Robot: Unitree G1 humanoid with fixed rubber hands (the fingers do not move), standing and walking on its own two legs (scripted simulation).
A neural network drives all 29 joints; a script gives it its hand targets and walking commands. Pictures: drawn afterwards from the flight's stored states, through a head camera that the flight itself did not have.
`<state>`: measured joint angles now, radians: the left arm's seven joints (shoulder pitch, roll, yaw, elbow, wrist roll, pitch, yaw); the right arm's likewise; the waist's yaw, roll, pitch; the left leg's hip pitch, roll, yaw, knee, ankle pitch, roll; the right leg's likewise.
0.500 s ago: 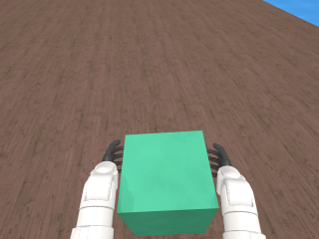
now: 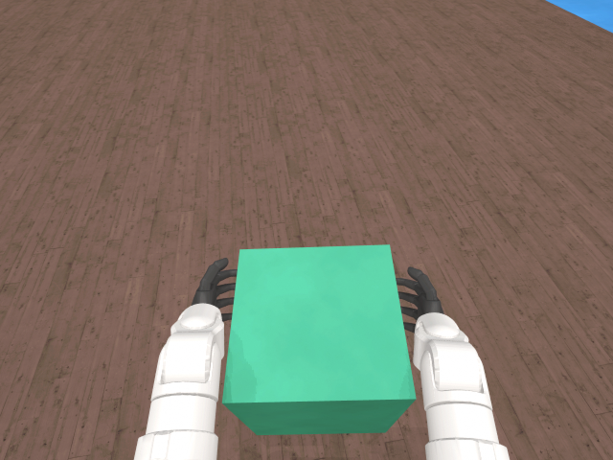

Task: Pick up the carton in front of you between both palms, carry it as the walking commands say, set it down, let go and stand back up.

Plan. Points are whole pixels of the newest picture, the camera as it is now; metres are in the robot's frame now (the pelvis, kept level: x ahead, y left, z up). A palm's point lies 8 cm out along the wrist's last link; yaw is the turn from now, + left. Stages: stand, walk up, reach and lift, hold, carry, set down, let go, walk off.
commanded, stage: hold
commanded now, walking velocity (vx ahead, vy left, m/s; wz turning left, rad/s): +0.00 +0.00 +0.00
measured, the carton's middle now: (317, 347) +0.29 +0.00 -0.05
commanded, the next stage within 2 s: set down in 0.72 s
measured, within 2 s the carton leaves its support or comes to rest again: neither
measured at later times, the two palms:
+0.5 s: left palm (212, 306) +0.29 +0.14 +0.06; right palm (445, 354) +0.24 -0.15 +0.05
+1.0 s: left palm (220, 294) +0.31 +0.14 +0.05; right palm (441, 338) +0.26 -0.15 +0.04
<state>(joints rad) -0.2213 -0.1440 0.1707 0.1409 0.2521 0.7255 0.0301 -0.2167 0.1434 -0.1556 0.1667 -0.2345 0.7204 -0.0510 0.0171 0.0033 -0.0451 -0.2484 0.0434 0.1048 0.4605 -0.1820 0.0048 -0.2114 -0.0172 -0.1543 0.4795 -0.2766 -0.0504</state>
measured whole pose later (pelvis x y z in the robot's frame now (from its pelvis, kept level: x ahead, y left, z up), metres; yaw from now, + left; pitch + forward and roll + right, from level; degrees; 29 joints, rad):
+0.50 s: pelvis -0.03 +0.04 +0.00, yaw -9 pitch -9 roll +0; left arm -0.34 -0.17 0.29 0.32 0.33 0.72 -0.01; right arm -0.33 0.17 -0.27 0.34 -0.32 0.73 -0.01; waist 0.00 0.00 0.01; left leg -0.07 -0.02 -0.01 0.42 -0.21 0.02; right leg -0.08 0.00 0.02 0.43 -0.19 0.00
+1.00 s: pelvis -0.03 +0.05 +0.00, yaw -11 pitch -7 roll +0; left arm -0.52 -0.23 0.49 0.46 0.44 0.61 -0.02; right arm -0.50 0.20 -0.46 0.50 -0.42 0.61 0.02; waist 0.03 0.00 0.07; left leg -0.14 -0.02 0.01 0.51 -0.24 0.02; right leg -0.17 0.01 0.05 0.52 -0.23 0.00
